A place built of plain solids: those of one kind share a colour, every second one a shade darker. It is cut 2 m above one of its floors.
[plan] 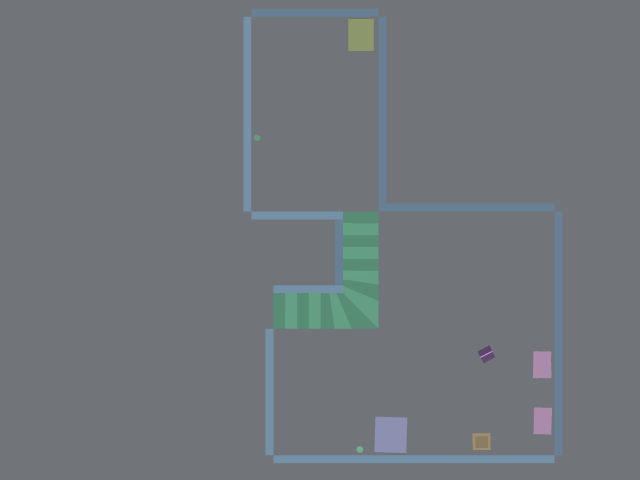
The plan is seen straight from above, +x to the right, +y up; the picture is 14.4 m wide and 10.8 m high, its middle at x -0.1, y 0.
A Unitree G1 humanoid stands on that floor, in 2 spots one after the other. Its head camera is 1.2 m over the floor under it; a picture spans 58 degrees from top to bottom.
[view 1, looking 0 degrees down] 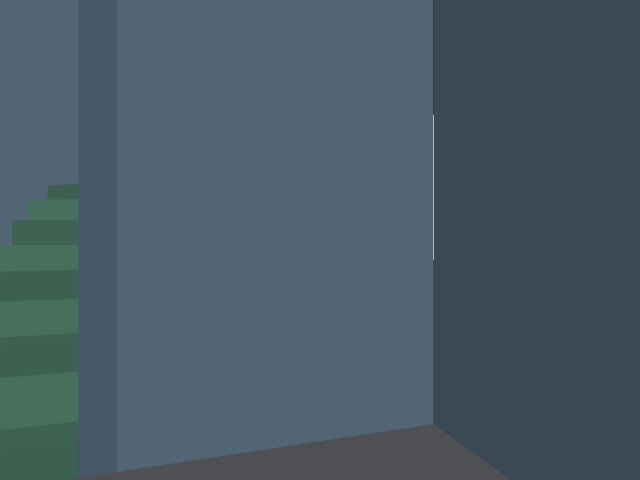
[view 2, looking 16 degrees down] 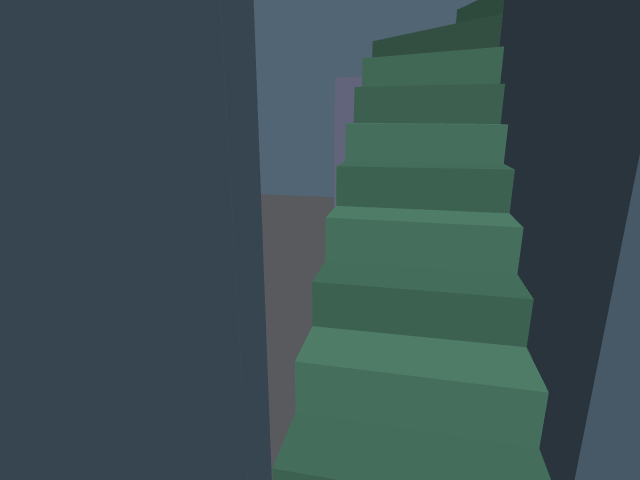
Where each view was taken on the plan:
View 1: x -0.07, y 3.10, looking -108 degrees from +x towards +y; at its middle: wall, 2.58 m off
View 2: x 0.86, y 1.64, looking -78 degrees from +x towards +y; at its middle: ground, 4.35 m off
